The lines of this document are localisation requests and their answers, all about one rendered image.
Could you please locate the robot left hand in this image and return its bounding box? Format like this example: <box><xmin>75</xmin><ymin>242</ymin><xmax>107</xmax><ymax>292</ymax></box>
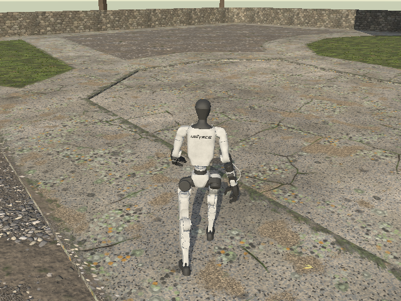
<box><xmin>172</xmin><ymin>156</ymin><xmax>187</xmax><ymax>166</ymax></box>

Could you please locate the robot right upper arm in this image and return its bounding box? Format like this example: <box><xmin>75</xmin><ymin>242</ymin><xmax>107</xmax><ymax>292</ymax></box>
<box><xmin>215</xmin><ymin>127</ymin><xmax>230</xmax><ymax>163</ymax></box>

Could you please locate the right robot forearm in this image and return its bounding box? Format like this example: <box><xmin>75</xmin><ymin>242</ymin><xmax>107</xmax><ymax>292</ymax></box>
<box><xmin>224</xmin><ymin>153</ymin><xmax>237</xmax><ymax>186</ymax></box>

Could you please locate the robot right foot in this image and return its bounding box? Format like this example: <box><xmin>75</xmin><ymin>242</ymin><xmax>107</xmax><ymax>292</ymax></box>
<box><xmin>206</xmin><ymin>226</ymin><xmax>215</xmax><ymax>241</ymax></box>

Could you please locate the right robot thigh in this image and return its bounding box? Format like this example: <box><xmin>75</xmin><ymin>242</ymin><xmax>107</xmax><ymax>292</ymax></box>
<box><xmin>207</xmin><ymin>174</ymin><xmax>221</xmax><ymax>206</ymax></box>

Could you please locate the left robot forearm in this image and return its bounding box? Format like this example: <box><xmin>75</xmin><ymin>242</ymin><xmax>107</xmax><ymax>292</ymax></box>
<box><xmin>170</xmin><ymin>148</ymin><xmax>178</xmax><ymax>162</ymax></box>

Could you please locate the robot left upper arm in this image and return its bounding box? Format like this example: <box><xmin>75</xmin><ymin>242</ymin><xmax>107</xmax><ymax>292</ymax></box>
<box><xmin>172</xmin><ymin>125</ymin><xmax>189</xmax><ymax>158</ymax></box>

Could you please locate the robot right hand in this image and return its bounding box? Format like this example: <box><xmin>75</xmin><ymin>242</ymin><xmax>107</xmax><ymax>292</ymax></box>
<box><xmin>224</xmin><ymin>185</ymin><xmax>239</xmax><ymax>203</ymax></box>

